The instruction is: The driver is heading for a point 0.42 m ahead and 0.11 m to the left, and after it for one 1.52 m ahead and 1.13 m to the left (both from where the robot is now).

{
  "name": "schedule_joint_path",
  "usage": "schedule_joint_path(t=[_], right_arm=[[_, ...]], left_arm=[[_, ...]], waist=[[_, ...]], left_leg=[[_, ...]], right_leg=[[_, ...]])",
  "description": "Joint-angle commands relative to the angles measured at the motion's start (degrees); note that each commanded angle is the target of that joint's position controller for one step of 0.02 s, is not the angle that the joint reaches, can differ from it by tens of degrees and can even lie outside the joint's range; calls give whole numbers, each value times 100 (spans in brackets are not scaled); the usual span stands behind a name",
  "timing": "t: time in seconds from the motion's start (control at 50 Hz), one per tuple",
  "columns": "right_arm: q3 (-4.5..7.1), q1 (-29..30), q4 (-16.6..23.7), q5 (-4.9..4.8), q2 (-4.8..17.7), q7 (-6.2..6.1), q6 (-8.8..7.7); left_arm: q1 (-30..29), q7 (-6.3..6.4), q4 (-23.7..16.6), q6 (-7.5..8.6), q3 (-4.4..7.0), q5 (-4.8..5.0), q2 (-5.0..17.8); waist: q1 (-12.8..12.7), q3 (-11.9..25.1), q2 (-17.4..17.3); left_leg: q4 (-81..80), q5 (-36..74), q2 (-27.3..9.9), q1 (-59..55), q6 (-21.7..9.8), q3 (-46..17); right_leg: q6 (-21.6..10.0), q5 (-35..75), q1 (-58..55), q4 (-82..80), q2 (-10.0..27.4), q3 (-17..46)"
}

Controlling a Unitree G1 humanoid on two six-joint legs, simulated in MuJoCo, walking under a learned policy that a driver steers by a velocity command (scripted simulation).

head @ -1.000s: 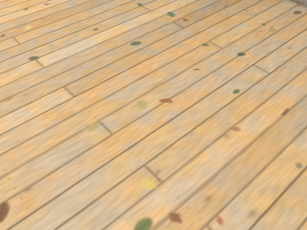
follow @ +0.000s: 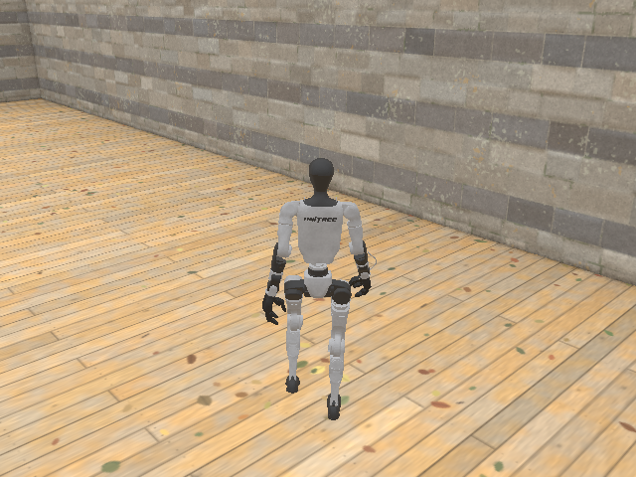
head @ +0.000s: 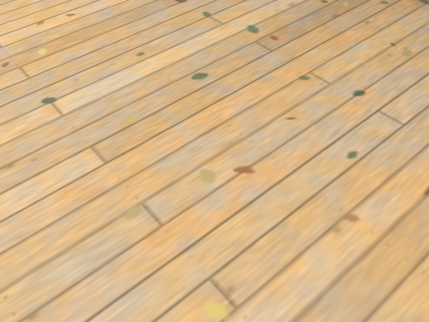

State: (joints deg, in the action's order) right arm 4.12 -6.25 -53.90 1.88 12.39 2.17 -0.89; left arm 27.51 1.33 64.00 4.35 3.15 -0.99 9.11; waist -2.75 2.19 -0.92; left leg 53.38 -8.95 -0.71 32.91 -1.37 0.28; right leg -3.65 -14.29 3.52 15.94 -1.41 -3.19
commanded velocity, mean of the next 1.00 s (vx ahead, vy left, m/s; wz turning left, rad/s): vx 0.34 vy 0.00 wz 0.47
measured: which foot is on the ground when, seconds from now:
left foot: up 0.00-0.28, down 0.30-0.84, up 0.86-1.00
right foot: down 0.00-0.30, up 0.32-0.82, down 0.84-1.00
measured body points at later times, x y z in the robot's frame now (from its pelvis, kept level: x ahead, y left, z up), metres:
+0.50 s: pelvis +0.25 +0.08 -0.01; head +0.32 +0.09 +0.43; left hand +0.30 +0.34 -0.16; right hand +0.31 -0.17 -0.16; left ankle +0.31 +0.15 -0.75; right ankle +0.23 -0.06 -0.66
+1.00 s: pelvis +0.37 +0.06 -0.01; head +0.41 +0.06 +0.44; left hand +0.37 +0.37 -0.09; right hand +0.62 -0.14 -0.13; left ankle +0.30 +0.15 -0.67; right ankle +0.44 -0.03 -0.75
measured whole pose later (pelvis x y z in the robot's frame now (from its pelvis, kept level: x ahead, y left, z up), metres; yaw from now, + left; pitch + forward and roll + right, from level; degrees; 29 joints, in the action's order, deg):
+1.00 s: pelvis +0.37 +0.06 -0.01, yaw +33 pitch +1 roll +0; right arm 7.1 -12.4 -43.3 1.4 20.1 1.6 3.3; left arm 6.9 2.8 41.9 0.9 1.7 -1.5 14.4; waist 1.9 -3.1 -3.5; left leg 63.9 -24.5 3.9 30.0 2.1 -2.2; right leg -1.2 -11.8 13.1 24.0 0.9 -3.6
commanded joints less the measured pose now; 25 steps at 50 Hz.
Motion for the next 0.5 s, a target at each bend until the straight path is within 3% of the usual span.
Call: schedule_joint_path(t=[0.02,0.14,0.2,0.24,0.26,0.28,0.3,0.32,0.34,0.36,0.38,0.4,0.42,0.44,0.5], right_arm=[[43,594,454,23,214,60,-24],[-15,1633,909,1,211,118,-52],[-109,1810,1056,11,67,106,-144],[-79,1332,970,31,181,22,-202],[-8,592,754,26,373,-37,-260],[69,-515,381,36,538,-98,-344],[154,-1368,152,192,851,-160,-432],[248,-1925,20,322,1507,-176,-462],[343,-2181,-65,-65,1681,-141,-353],[249,-1304,40,-131,1353,-144,-325],[94,-826,99,-136,785,-149,-341],[39,-632,129,-124,591,-183,-346],[12,-622,117,-175,518,-236,-324],[-4,-673,99,-168,500,-255,-306],[82,-768,196,-123,802,-245,-302]], left_arm=[[192,-21,-255,208,107,17,618],[538,-65,-292,278,120,-24,694],[605,-49,-190,256,103,-49,743],[559,-38,-120,210,109,-33,862],[479,-13,-108,192,126,-29,963],[318,9,-130,170,148,23,1067],[268,17,-210,172,125,105,992],[970,-38,-345,147,-44,316,135],[1067,3,-218,142,134,301,756],[488,14,-375,137,155,234,753],[-176,4,-544,188,91,91,618],[-626,-5,-697,188,127,-26,654],[-725,-31,-823,109,152,-135,682],[-676,-49,-880,16,149,-142,590],[-713,-20,-1088,-204,98,-96,428]], waist=[[54,-848,476],[-250,-1224,595],[-281,-1356,761],[-42,-1062,1007],[299,-648,1056],[798,-68,954],[1107,528,864],[765,1776,-848],[891,2762,-790],[517,1820,-529],[531,890,-335],[454,347,-210],[313,211,-220],[186,234,-164],[-26,355,-84]], left_leg=[[161,396,-240,1675,141,7],[-906,729,-348,1537,100,411],[-1796,487,-130,604,-183,789],[-2059,242,237,-409,-434,972],[-2218,306,444,-1154,-543,953],[-2739,1028,508,-2398,-643,956],[-2542,1641,-207,-3974,-740,357],[-2050,4208,-2369,-6168,-1437,-2039],[-2609,5145,-2528,-5958,-1947,-3293],[-2748,5000,-2136,-5075,-1795,-2351],[-2931,4970,-1769,-4145,-1656,-1801],[-3134,4827,-1423,-3512,-1504,-1462],[-3301,4726,-1186,-3023,-1475,-1280],[-3361,4701,-1105,-2742,-1451,-1190],[-3395,4717,-1006,-2153,-1533,-1179]], right_leg=[[-697,-1255,-477,-1377,1498,1664],[-732,-143,-649,-1599,1408,1026],[-604,2278,-662,-1174,1338,461],[-454,4870,-779,-281,1369,217],[-328,5824,-868,552,1331,178],[-169,5805,-642,1713,1149,22],[-63,4127,501,2982,924,24],[185,-1415,2414,5344,48,-77],[156,-1873,2343,6484,-310,772],[141,-1234,2661,6545,159,770],[157,-889,2871,6179,315,595],[168,-692,2940,5915,430,583],[221,-614,2762,5684,465,599],[264,-589,2560,5475,453,614],[461,-642,2335,4862,355,528]])
Keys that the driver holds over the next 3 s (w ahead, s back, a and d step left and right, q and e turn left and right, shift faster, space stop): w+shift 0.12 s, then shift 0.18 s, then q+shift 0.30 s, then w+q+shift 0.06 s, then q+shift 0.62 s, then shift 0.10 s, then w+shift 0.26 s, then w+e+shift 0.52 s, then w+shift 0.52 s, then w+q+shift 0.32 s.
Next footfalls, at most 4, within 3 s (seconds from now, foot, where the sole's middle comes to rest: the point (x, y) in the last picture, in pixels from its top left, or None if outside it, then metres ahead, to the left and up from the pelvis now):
0.30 left None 0.35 0.15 -0.79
0.84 right None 0.47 -0.01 -0.79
1.28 left None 0.35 0.21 -0.79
1.84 right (170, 296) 0.62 0.23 -0.79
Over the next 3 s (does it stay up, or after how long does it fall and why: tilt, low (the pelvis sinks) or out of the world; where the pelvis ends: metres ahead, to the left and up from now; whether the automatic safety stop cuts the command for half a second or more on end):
stays up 1.34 0.78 -0.01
